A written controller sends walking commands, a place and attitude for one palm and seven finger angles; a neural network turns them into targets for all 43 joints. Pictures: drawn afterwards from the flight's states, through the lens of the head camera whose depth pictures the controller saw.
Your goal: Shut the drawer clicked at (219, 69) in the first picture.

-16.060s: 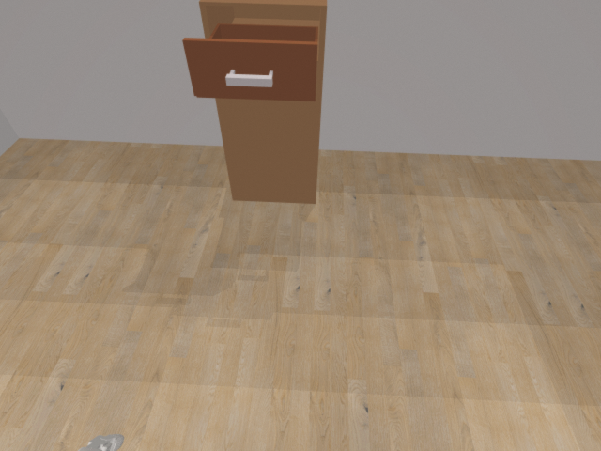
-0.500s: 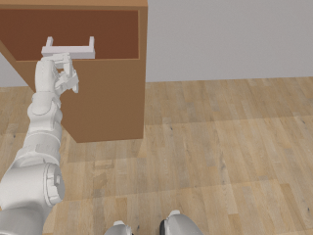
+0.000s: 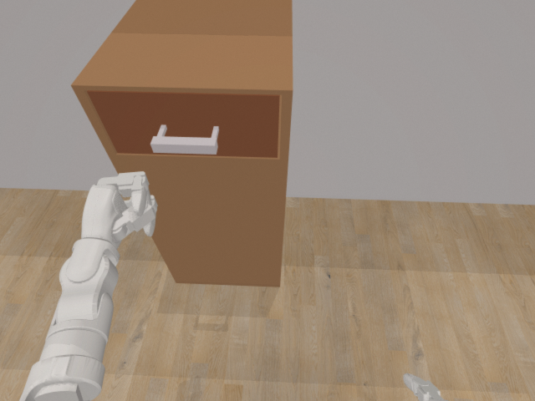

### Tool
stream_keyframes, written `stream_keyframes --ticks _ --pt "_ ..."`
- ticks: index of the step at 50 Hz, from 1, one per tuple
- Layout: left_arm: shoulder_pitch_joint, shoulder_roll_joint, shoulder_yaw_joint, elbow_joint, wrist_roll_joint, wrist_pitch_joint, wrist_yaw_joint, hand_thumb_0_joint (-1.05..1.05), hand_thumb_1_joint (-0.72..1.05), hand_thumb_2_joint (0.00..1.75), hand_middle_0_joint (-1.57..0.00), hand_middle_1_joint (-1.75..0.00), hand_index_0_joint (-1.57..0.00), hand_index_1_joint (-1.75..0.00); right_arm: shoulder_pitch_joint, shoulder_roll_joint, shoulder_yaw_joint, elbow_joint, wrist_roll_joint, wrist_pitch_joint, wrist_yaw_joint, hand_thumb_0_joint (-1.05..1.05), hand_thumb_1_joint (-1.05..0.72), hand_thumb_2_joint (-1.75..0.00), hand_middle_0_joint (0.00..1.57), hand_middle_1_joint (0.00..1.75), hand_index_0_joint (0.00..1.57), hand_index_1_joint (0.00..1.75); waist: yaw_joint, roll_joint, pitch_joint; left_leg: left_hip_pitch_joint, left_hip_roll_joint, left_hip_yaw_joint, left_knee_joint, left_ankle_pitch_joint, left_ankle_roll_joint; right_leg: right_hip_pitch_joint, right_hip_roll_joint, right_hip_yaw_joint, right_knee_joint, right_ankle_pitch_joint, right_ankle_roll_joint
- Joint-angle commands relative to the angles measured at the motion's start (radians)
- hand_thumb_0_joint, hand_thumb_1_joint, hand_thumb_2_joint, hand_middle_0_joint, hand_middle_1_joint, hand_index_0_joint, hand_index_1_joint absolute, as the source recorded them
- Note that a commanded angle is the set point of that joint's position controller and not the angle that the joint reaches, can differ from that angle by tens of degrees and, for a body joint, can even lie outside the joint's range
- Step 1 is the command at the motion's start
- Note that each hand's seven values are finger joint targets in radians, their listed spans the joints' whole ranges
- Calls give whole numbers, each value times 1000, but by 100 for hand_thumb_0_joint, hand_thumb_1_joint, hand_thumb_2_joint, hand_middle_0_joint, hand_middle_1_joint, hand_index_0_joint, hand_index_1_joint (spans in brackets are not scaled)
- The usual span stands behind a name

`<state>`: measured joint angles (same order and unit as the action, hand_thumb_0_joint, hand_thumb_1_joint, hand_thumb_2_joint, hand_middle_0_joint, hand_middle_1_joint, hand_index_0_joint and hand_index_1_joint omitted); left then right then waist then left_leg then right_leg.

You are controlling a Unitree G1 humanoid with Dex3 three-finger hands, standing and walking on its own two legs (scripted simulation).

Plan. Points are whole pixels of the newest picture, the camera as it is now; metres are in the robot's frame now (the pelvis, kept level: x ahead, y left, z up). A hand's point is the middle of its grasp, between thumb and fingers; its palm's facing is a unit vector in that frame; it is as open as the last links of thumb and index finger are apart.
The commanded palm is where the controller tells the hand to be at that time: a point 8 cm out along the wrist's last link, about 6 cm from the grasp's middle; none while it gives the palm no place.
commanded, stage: draw the hand back to the body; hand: left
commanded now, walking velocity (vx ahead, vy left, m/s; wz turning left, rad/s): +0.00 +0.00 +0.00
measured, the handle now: (187, 137) +0.59 +0.17 +0.04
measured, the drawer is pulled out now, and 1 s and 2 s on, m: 0.00 0.00 0.00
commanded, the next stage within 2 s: step back with the hand held close in 0.98 s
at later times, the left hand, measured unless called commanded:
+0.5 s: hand (78, 278) +0.24 +0.21 +0.15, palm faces +0.28 -0.91 -0.29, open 3.3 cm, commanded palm +0.19 +0.26 +0.16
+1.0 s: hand out of the picture +0.16 +0.24 +0.18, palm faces +0.43 -0.81 -0.39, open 3.3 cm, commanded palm +0.11 +0.28 +0.20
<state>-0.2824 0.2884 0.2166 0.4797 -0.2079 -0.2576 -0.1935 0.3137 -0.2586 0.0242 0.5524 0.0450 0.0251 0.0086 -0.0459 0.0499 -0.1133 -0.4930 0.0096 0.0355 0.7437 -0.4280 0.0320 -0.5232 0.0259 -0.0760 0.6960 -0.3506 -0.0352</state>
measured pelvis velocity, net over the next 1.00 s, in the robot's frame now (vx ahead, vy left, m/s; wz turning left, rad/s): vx -0.01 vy -0.01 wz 0.02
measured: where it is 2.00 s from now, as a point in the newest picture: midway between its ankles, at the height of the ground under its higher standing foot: outside the picture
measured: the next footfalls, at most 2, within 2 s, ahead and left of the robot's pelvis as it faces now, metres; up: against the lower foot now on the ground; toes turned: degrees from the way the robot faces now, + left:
none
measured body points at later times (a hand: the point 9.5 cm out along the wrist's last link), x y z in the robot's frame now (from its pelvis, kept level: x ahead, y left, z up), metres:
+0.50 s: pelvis -0.02 -0.01 +0.03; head -0.03 -0.03 +0.48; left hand +0.22 +0.26 +0.17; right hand +0.17 -0.22 -0.06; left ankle -0.04 +0.09 -0.71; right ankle -0.01 -0.10 -0.71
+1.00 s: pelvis -0.01 -0.01 +0.03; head -0.03 -0.03 +0.48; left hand +0.13 +0.28 +0.20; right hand +0.19 -0.22 -0.06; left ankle -0.04 +0.09 -0.71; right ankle -0.01 -0.10 -0.71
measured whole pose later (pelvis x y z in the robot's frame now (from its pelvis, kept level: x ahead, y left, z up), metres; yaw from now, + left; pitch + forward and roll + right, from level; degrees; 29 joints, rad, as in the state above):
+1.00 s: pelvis -0.01 -0.01 +0.03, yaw +1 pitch -5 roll -1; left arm 0.53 0.32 0.27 -0.42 -0.06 -0.12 0.10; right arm 0.20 -0.24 0.02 0.63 0.01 -0.11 -0.06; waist 0.07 0.08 0.02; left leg -0.07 -0.01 0.02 0.44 -0.29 0.03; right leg -0.10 0.02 -0.08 0.40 -0.23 -0.04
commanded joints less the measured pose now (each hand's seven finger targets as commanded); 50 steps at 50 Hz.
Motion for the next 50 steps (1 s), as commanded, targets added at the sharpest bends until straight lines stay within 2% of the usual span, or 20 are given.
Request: stream_keyframes --ticks 1,2,5,6,8,10,12,14,15,20,25,28,30,31,40,43,45,46,47,50 --pt "-264 146 16 -263 -34 -10 -36 0 90 90 -140 -160 -140 -160 -29 -138 -43 -119 16 -68 -24 0 -90 -90 20 30 20 30 -20 -27 -214 123 -1 -44 -105 388 0 215 -10 42 -70 409 10" --pt "-276 148 8 -282 -39 1 -40 0 90 90 -140 -160 -140 -160 -47 -140 -39 -125 19 -75 -29 0 -90 -90 20 30 20 30 -24 -30 -178 116 -4 -47 -119 339 3 212 -13 44 -83 371 9" --pt "-227 175 41 -340 -51 32 -45 0 90 90 -140 -160 -140 -160 -98 -135 -29 -145 21 -98 -39 0 -90 -90 20 30 20 30 8 -21 -183 128 -12 -51 -154 259 3 248 -20 48 -108 288 6" --pt "-198 233 1 -470 56 28 73 0 90 90 -140 -160 -140 -160 -164 -113 -37 -146 16 -88 -50 0 -90 -90 20 30 20 30 54 -22 -165 175 -12 -42 -202 251 6 288 -45 86 -167 224 -2" --pt "-67 168 -19 -514 73 54 163 0 90 90 -140 -160 -140 -160 -184 -102 -29 -155 11 -97 -61 0 -90 -90 20 30 20 30 47 -43 -121 193 -6 -49 -242 209 2 295 -44 83 -204 169 5" --pt "-6 177 -14 -571 94 76 212 0 90 90 -140 -160 -140 -160 -195 -99 -22 -141 7 -97 -67 0 -90 -90 20 30 20 30 55 -10 -116 232 -1 -49 -269 244 2 344 -47 81 -220 204 2" --pt "20 202 9 -589 107 90 243 0 90 90 -140 -160 -140 -160 -206 -100 -19 -127 3 -96 -75 0 -90 -90 20 30 20 30 55 -58 -61 236 1 -49 -298 229 6 358 -42 83 -257 185 6" --pt "31 196 14 -623 119 97 263 0 90 90 -140 -160 -140 -160 -219 -92 -16 -122 1 -97 -80 0 -90 -90 20 30 20 30 52 -43 -30 260 -3 -42 -323 217 6 371 -43 87 -284 169 8" --pt "49 184 5 -655 124 97 269 0 90 90 -140 -160 -140 -160 -226 -88 -13 -120 -1 -102 -80 0 -90 -90 20 30 20 30 53 2 -21 284 -4 -42 -334 221 4 374 -44 85 -294 172 5" --pt "185 174 8 -780 133 95 287 0 90 90 -140 -160 -140 -160 -241 -80 -10 -113 -14 -126 -76 0 -90 -90 20 30 20 30 68 31 -18 359 -2 -47 -379 283 2 434 -40 73 -327 222 2" --pt "363 178 43 -862 130 98 291 0 90 90 -140 -160 -140 -160 -250 -80 -16 -104 -25 -139 -68 0 -90 -90 20 30 20 30 78 -41 25 372 2 -46 -393 325 5 459 -38 70 -350 259 8" --pt "451 197 83 -936 131 91 293 0 90 90 -140 -160 -140 -160 -255 -77 -22 -105 -29 -146 -65 0 -90 -90 20 30 20 30 86 -32 29 377 1 -41 -393 340 6 474 -41 73 -357 268 8" --pt "504 198 98 -993 133 87 295 0 90 90 -140 -160 -140 -160 -253 -73 -24 -104 -31 -150 -61 0 -90 -90 20 30 20 30 89 11 22 390 -1 -39 -388 362 4 480 -43 73 -354 291 6" --pt "536 205 113 -1014 132 84 297 0 90 90 -140 -160 -140 -160 -253 -71 -25 -105 -33 -155 -60 0 -90 -90 20 30 20 30 93 -8 25 387 0 -40 -386 371 4 482 -44 70 -352 302 7" --pt "778 223 191 -1172 134 79 313 0 90 90 -140 -160 -140 -160 -241 -64 -38 -107 -32 -188 -63 0 -90 -90 20 30 20 30 106 7 66 389 10 -41 -366 419 -2 458 -38 71 -351 339 8" --pt "750 172 146 -1095 139 89 307 0 90 90 -140 -160 -140 -160 -236 -69 -39 -88 -33 -184 -68 0 -90 -90 20 30 20 30 87 -50 159 369 9 -41 -371 361 4 397 -36 70 -373 274 12" --pt "721 178 147 -1079 140 88 310 0 90 90 -140 -160 -140 -160 -233 -73 -42 -87 -32 -181 -74 0 -90 -90 20 30 20 30 85 -65 165 371 9 -41 -371 317 12 377 -39 73 -384 219 15" --pt "714 180 149 -1084 143 83 312 0 90 90 -140 -160 -140 -160 -230 -74 -44 -86 -33 -182 -76 0 -90 -90 20 30 20 30 84 -65 155 372 8 -42 -371 307 13 380 -41 72 -384 203 15" --pt "699 184 147 -1100 144 80 312 0 90 90 -140 -160 -140 -160 -232 -77 -43 -87 -32 -186 -77 0 -90 -90 20 30 20 30 86 -21 146 378 5 -44 -372 303 10 383 -41 74 -384 198 12" --pt "709 205 167 -1147 147 71 324 0 90 90 -140 -160 -140 -160 -232 -71 -39 -93 -37 -200 -79 0 -90 -90 20 30 20 30 103 27 60 391 2 -49 -375 336 7 440 -47 73 -357 241 8"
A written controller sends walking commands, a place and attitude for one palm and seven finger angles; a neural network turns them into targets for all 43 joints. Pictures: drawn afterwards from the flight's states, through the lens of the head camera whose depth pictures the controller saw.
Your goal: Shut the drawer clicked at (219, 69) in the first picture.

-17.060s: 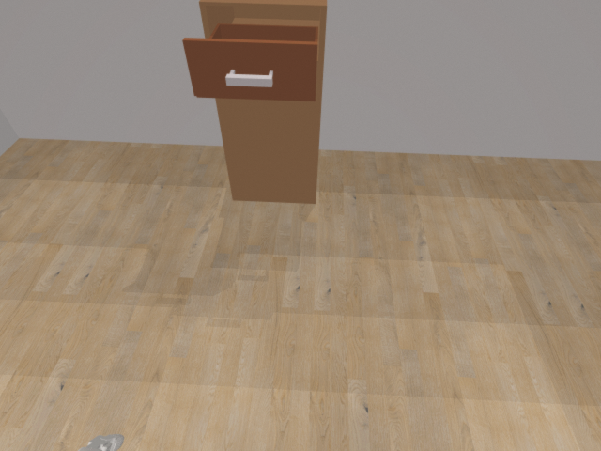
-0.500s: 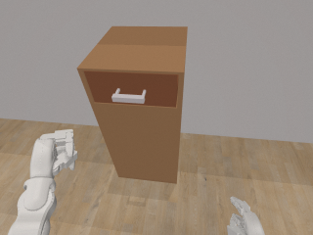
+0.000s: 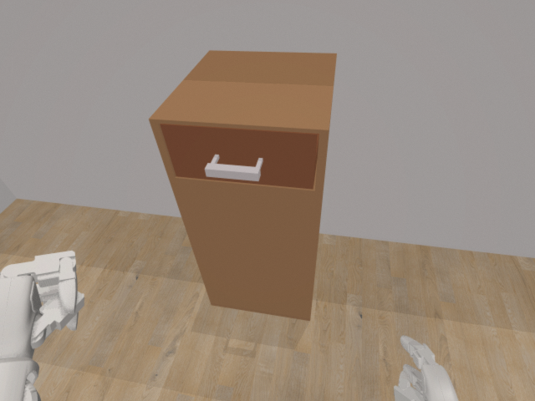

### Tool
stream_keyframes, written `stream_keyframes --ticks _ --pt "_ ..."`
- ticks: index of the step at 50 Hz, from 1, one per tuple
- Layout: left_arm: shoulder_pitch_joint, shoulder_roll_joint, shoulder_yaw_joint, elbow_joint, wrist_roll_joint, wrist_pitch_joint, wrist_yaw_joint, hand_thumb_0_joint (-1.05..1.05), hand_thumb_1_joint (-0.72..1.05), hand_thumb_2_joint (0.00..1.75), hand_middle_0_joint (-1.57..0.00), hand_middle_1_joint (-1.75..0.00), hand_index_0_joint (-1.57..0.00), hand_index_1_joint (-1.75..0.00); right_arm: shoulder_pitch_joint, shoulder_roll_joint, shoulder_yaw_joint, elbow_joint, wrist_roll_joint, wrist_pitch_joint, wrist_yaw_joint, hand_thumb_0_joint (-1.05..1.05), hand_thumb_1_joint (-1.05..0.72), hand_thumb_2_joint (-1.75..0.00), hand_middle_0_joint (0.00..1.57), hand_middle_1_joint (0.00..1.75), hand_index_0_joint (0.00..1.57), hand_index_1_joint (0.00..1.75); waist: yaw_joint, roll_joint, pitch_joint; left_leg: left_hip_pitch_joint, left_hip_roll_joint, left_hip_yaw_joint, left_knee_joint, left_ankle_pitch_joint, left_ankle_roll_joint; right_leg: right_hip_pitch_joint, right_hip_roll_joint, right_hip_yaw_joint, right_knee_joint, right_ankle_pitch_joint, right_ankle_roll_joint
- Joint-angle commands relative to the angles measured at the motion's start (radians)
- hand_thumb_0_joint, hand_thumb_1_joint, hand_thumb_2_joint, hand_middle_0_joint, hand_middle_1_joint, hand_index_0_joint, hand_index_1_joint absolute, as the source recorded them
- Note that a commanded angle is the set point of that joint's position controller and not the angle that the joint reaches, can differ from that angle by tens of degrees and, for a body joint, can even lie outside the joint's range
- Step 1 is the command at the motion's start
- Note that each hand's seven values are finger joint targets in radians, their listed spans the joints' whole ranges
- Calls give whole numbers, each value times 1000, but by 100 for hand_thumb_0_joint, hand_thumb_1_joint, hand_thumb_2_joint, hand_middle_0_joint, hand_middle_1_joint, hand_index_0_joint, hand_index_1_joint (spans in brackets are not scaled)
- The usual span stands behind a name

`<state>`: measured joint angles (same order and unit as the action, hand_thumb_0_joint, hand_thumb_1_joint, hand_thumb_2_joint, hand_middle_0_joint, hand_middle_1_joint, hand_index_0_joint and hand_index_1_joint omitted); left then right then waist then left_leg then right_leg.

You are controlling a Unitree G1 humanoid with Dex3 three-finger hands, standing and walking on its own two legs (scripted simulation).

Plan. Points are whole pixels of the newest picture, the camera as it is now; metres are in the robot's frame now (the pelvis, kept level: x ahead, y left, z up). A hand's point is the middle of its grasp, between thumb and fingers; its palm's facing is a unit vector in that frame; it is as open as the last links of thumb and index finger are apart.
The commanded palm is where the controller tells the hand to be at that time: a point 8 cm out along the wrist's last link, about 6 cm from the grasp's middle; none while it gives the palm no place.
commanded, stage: step back with the hand held close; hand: left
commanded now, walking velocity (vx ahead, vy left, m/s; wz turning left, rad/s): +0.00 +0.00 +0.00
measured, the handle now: (235, 166) +0.61 +0.16 +0.01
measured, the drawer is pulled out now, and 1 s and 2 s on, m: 0.00 0.00 0.00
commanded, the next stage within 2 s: stop stepping back and stand still in 1.26 s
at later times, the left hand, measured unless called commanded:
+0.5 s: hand (67, 311) +0.17 +0.25 +0.14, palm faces +0.26 -0.82 -0.51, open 3.3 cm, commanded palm +0.11 +0.30 +0.17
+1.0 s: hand (12, 366) +0.10 +0.27 +0.15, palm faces +0.34 -0.81 -0.48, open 3.3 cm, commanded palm +0.03 +0.31 +0.17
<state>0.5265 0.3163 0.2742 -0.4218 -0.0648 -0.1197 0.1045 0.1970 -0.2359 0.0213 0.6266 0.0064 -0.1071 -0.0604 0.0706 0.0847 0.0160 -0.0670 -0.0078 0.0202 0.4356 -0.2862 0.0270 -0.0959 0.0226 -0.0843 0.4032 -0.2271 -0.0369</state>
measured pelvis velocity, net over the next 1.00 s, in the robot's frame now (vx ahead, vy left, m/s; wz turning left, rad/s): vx -0.09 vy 0.03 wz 0.04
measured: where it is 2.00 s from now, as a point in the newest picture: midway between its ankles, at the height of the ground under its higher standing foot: outside the picture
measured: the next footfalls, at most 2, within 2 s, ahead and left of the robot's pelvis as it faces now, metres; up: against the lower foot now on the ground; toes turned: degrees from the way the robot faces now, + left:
right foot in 1.12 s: -0.28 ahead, -0.10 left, +0.00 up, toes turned +3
left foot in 1.48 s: -0.13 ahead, +0.08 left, +0.00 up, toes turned -1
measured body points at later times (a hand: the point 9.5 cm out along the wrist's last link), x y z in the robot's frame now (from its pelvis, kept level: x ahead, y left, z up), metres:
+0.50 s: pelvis -0.03 +0.02 +0.00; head +0.00 +0.02 +0.45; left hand +0.15 +0.30 +0.17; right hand +0.13 -0.23 -0.09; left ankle -0.03 +0.10 -0.74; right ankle +0.00 -0.09 -0.74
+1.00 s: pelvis -0.09 +0.03 -0.01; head -0.07 +0.05 +0.44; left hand +0.08 +0.31 +0.18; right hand +0.07 -0.22 -0.08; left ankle -0.03 +0.10 -0.74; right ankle -0.06 -0.10 -0.72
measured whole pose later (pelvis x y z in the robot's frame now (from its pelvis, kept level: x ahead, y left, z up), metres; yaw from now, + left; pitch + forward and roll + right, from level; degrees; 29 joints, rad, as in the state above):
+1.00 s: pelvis -0.09 +0.03 -0.01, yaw +2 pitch +1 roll -3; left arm 0.60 0.43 0.38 -0.61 0.01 -0.26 0.14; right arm 0.24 -0.21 -0.01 0.57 -0.01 -0.07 -0.08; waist -0.03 -0.01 0.03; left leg -0.41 -0.03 -0.01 0.59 -0.20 0.07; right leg -0.39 0.05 0.00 0.69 -0.24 0.02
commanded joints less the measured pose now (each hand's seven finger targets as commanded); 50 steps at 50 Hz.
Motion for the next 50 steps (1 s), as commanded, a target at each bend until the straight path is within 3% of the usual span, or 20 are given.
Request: stream_keyframes --ticks 1,5,6,7,8,10,12,19,21,24,27,30,34,38,41,43,44,47,48,50 --pt "-100 184 112 -264 4 -68 30 0 90 90 -140 -160 -140 -160 -115 -93 -35 -168 1 -72 -10 0 -90 -90 20 30 20 30 -12 -9 -96 -29 19 -35 -63 216 10 30 -44 81 -58 142 9" --pt "-72 183 117 -268 3 -60 34 0 90 90 -140 -160 -140 -160 -121 -86 -31 -165 0 -82 -10 0 -90 -90 20 30 20 30 -9 -10 -72 -45 22 -38 -66 231 4 34 -42 80 -54 161 7" --pt "-237 341 285 -381 -2 -113 38 0 90 90 -140 -160 -140 -160 -103 -118 -41 -201 3 -56 -4 0 -90 -90 20 30 20 30 -49 -47 10 -143 41 -72 -49 143 26 -34 -97 204 -103 189 3" --pt "-235 342 293 -322 2 -132 34 0 90 90 -140 -160 -140 -160 -96 -99 -38 -182 2 -46 -8 0 -90 -90 20 30 20 30 -53 -55 42 -159 36 -82 -37 95 22 -64 -130 223 -130 156 -10" --pt "-109 251 227 -209 7 -122 27 0 90 90 -140 -160 -140 -160 -96 -94 -44 -163 -2 -35 -7 0 -90 -90 20 30 20 30 -58 -105 61 -145 41 -82 -24 114 21 -96 -141 219 -136 159 -13" --pt "-8 164 156 -153 8 -110 13 0 90 90 -140 -160 -140 -160 -94 -103 -53 -172 -2 -8 3 0 -90 -90 20 30 20 30 -65 -92 20 -116 50 -70 -24 181 21 -101 -133 187 -114 193 -1" --pt "37 147 140 -167 9 -117 7 0 90 90 -140 -160 -140 -160 -103 -116 -64 -178 -6 7 6 0 -90 -90 20 30 20 30 -62 -25 -35 -125 62 -72 -44 257 21 -63 -123 152 -68 257 8" --pt "114 246 223 -316 12 -131 30 0 90 90 -140 -160 -140 -160 -112 -110 -81 -234 6 47 -2 0 -90 -90 20 30 20 30 -51 -89 -215 -194 85 -98 -40 361 19 55 -109 121 54 370 23" --pt "109 267 239 -363 12 -136 37 0 90 90 -140 -160 -140 -160 -109 -111 -83 -245 7 48 -9 0 -90 -90 20 30 20 30 -52 -66 -224 -216 89 -105 -33 377 19 57 -105 123 85 394 25" --pt "114 261 233 -391 19 -137 40 0 90 90 -140 -160 -140 -160 -102 -116 -81 -251 3 42 -19 0 -90 -90 20 30 20 30 -50 35 -204 -254 113 -135 -66 391 22 42 -72 106 143 336 36" --pt "99 239 223 -364 23 -136 36 0 90 90 -140 -160 -140 -160 -98 -121 -84 -242 -5 31 -24 0 -90 -90 20 30 20 30 -51 54 -146 -339 144 -160 -113 297 43 30 -51 102 191 221 43" --pt "85 214 212 -310 31 -140 35 0 90 90 -140 -160 -140 -160 -86 -123 -87 -235 -3 23 -21 0 -90 -90 20 30 20 30 -60 16 -78 -471 166 -172 -148 81 67 53 -47 121 216 156 42" --pt "57 203 206 -272 40 -147 35 0 90 90 -140 -160 -140 -160 -79 -121 -89 -235 5 19 -20 0 -90 -90 20 30 20 30 -73 -98 -35 -567 128 -158 -118 -158 74 53 -71 182 162 147 36" --pt "21 218 192 -326 42 -161 41 0 90 90 -140 -160 -140 -160 -73 -109 -87 -230 -3 14 -10 0 -90 -90 20 30 20 30 -85 -180 -38 -413 41 -103 71 -193 42 -181 -170 315 -79 -146 -15" --pt "21 239 195 -382 37 -176 58 0 90 90 -140 -160 -140 -160 -60 -97 -79 -219 -8 10 -7 0 -90 -90 20 30 20 30 -92 -177 -77 -271 19 -77 161 -118 22 -312 -215 298 -130 -228 -37" --pt "48 249 211 -405 35 -185 66 0 90 90 -140 -160 -140 -160 -64 -102 -77 -221 -8 8 -14 0 -90 -90 20 30 20 30 -94 -103 -101 -270 43 -114 77 -121 29 -292 -170 234 -70 -190 -14" --pt "62 253 217 -421 37 -191 70 0 90 90 -140 -160 -140 -160 -68 -112 -76 -225 -10 5 -17 0 -90 -90 20 30 20 30 -93 -24 -105 -313 72 -155 -1 -155 42 -252 -123 200 -14 -171 5" --pt "60 258 254 -438 72 -206 66 0 90 90 -140 -160 -140 -160 -102 -127 -81 -242 -12 -20 -26 0 -90 -90 20 30 20 30 -70 228 -99 -710 268 -380 -314 -430 122 92 39 104 414 -21 61" --pt "58 260 263 -425 79 -208 65 0 90 90 -140 -160 -140 -160 -94 -116 -83 -235 -16 -25 -27 0 -90 -90 20 30 20 30 -69 199 -92 -735 294 -377 -325 -431 132 95 40 118 490 -49 61" --pt "62 253 264 -419 70 -210 63 0 90 90 -140 -160 -140 -160 -81 -111 -93 -234 -18 -36 -24 0 -90 -90 20 30 20 30 -66 108 -82 -642 278 -327 -237 -235 134 27 39 136 446 -88 54"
